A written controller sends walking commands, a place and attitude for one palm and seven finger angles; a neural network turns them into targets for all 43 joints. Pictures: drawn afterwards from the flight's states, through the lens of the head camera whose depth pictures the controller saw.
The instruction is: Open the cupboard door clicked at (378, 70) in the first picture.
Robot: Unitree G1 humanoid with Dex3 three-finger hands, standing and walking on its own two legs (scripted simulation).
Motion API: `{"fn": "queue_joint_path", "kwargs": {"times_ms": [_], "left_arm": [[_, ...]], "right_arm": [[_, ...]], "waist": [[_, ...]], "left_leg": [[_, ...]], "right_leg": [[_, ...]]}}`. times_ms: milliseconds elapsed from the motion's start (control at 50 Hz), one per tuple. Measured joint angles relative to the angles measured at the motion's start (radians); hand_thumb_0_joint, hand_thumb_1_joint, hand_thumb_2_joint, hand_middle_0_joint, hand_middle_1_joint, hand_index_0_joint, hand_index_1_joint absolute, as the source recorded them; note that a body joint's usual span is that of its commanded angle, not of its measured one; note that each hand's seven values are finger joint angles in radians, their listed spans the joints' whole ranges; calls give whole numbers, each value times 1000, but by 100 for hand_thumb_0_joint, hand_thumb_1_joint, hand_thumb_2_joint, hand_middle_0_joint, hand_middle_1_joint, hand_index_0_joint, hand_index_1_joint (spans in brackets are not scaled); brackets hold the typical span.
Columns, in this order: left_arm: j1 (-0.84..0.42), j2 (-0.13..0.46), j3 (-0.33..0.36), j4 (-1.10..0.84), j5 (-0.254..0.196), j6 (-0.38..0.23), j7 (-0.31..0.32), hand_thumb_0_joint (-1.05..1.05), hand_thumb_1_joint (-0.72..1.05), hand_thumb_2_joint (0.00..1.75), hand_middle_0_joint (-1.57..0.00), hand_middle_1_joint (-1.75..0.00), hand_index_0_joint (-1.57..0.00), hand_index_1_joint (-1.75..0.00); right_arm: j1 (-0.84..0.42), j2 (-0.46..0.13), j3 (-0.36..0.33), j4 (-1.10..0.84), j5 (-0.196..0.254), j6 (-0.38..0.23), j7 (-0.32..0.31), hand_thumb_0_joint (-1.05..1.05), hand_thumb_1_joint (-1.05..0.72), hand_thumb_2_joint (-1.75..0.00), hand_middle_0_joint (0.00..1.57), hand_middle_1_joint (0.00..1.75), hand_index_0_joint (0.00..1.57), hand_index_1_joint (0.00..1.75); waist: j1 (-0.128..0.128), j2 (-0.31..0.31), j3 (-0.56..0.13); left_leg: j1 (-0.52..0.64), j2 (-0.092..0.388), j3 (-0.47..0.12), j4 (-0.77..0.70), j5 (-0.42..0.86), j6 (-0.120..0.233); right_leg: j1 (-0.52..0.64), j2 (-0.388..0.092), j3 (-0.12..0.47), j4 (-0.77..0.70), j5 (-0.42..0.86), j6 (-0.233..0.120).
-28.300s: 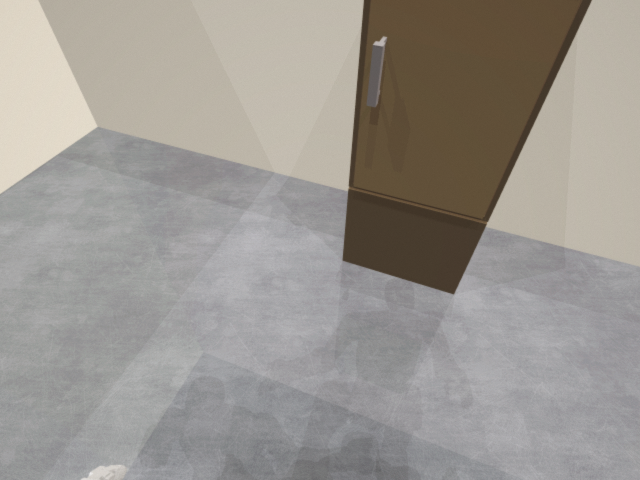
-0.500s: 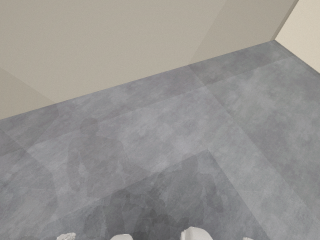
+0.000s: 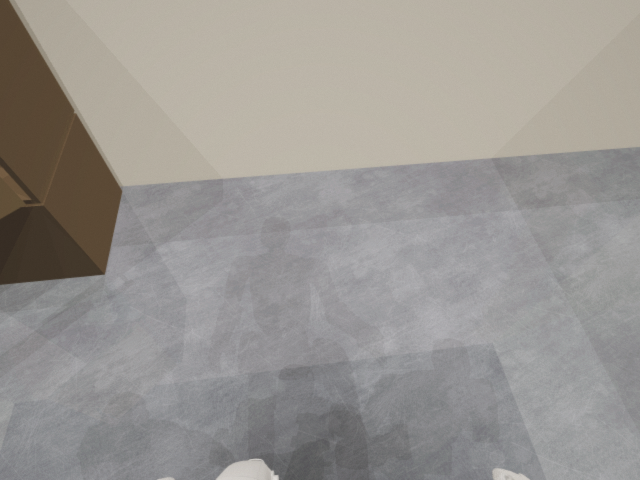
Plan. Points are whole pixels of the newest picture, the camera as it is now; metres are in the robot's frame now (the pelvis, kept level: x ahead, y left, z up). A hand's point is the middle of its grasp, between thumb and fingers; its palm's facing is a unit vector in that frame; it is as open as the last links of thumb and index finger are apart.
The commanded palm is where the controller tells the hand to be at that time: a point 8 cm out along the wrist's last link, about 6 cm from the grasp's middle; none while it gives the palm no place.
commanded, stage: turn to face it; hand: left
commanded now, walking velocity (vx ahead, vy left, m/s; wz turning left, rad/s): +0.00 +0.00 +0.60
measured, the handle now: out of the picture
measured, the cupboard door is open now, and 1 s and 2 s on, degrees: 42 42 42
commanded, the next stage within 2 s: take the last steps up to it in 1.32 s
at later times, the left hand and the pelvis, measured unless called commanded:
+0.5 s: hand out of the picture +0.07 +0.20 -0.15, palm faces +0.29 -0.91 -0.30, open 7.3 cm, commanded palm none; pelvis +0.02 -0.03 +0.00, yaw +18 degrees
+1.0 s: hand out of the picture -0.02 +0.23 -0.16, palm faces +0.57 -0.78 -0.25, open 7.3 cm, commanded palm none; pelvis +0.03 +0.00 +0.00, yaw +35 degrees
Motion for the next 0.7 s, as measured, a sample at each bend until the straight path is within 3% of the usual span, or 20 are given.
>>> {"fn": "queue_joint_path", "kwargs": {"times_ms": [40, 100, 140, 180, 320, 400, 460, 500, 540, 620, 700], "left_arm": [[17, 7, 6, 3, -6, 5, -5, 0, 90, 90, -20, -30, -21, -30], [-4, 39, 19, 21, -9, 42, -2, 0, 91, 90, -20, -30, -21, -30], [-23, 54, 29, 31, -9, 55, 1, 1, 91, 90, -20, -30, -21, -30], [-41, 63, 36, 28, -9, 57, -2, 1, 91, 90, -20, -30, -20, -30], [-86, 69, 37, -12, -12, 45, -5, 1, 91, 90, -19, -30, -20, -30], [-84, 67, 28, -43, -13, 19, -4, 0, 91, 90, -20, -30, -20, -30], [-81, 38, 16, -42, -4, 3, 5, 0, 91, 90, -20, -30, -20, -30], [-65, 19, 8, -41, -5, 5, 8, 0, 91, 90, -20, -30, -20, -30], [-49, 7, 3, -34, -4, 6, 10, 0, 91, 90, -20, -30, -20, -30], [-27, -4, -5, -18, -1, 1, 6, 0, 91, 90, -20, -30, -21, -30], [-2, 3, -2, -6, -1, -1, -1, 0, 90, 90, -20, -30, -21, -30]], "right_arm": [[-2, -6, 6, -18, -3, -16, 2, 0, -91, -90, 19, 30, 20, 29], [-10, 8, 11, -31, -10, -40, -9, 0, -91, -90, 19, 30, 20, 29], [2, 18, 16, -35, -13, -45, -21, 0, -91, -90, 20, 30, 20, 30], [14, 23, 20, -31, -15, -45, -29, 0, -90, -90, 20, 30, 20, 30], [52, 28, 18, -7, -19, -31, -28, 0, -90, -90, 20, 30, 20, 30], [77, 24, 6, -2, -11, -14, -24, 0, -90, -90, 20, 30, 21, 30], [68, -1, -12, 10, -8, 1, -19, 0, -90, -90, 20, 30, 20, 30], [61, -12, -18, 18, -10, 11, -13, 0, -90, -90, 20, 30, 20, 30], [54, -13, -19, 21, -8, 15, -7, 0, -91, -90, 20, 30, 20, 30], [40, -4, -10, 18, -4, 11, -1, 0, -91, -90, 19, 30, 20, 29], [13, 1, 3, 7, -1, 0, 0, 0, -91, -90, 19, 30, 20, 29]], "waist": [[3, 2, -11], [6, -20, -4], [7, -17, -9], [9, -9, -12], [-3, 38, -24], [-12, 51, -44], [-17, 79, -28], [-22, 83, -24], [-28, 70, -20], [-23, 27, -10], [-5, -1, 1]], "left_leg": [[57, 3, -3, -148, 144, 32], [24, -17, -28, -93, 119, 88], [28, -21, -54, -111, 109, 90], [43, -24, -78, -152, 134, 80], [63, -30, -168, -217, 178, 62], [23, -54, -217, -155, 151, 35], [-72, -60, -185, 130, -44, 25], [-125, -48, -138, 321, -47, 14], [-140, -28, -96, 384, -35, 1], [-82, -3, -33, 219, -44, -11], [1, -3, 5, -6, 1, 3]], "right_leg": [[-34, -13, -23, 87, -42, 16], [-157, 6, 72, 383, -211, 40], [-223, 34, 117, 510, -196, 46], [-260, 50, 144, 544, -149, 49], [-217, 88, 180, 309, -99, 43], [-91, 105, 176, 21, 20, 17], [-79, 93, 137, 43, 29, -19], [-51, 80, 111, 24, 17, -21], [-24, 64, 89, -8, 23, -18], [11, 26, 45, -37, 26, -10], [12, -7, -4, 10, -11, 13]]}}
